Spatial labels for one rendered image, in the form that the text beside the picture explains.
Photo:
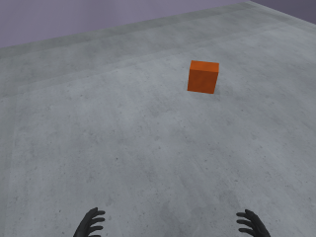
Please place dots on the carton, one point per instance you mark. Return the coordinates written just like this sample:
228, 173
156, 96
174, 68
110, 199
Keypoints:
203, 76

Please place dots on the robot left hand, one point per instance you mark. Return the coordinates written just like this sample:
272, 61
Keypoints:
84, 228

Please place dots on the robot right hand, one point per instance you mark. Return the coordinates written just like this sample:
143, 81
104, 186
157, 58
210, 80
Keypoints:
258, 227

